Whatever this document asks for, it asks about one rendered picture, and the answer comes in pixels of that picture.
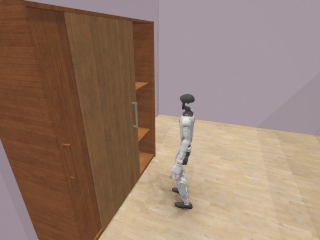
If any robot right thigh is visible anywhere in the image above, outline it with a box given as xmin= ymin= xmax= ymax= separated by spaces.
xmin=175 ymin=143 xmax=185 ymax=173

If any wardrobe door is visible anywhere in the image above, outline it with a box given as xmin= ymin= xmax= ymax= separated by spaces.
xmin=63 ymin=12 xmax=140 ymax=230
xmin=26 ymin=7 xmax=102 ymax=240

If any left robot forearm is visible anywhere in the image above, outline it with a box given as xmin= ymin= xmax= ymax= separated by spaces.
xmin=175 ymin=140 xmax=189 ymax=167

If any handle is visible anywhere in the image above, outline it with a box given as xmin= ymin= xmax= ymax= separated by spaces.
xmin=66 ymin=144 xmax=78 ymax=181
xmin=131 ymin=102 xmax=138 ymax=128

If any robot left shin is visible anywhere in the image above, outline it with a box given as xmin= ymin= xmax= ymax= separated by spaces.
xmin=176 ymin=181 xmax=188 ymax=205

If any robot left upper arm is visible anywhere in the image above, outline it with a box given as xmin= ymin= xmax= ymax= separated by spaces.
xmin=181 ymin=117 xmax=191 ymax=146

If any robot left hand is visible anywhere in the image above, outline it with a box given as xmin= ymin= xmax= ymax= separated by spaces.
xmin=169 ymin=165 xmax=181 ymax=181

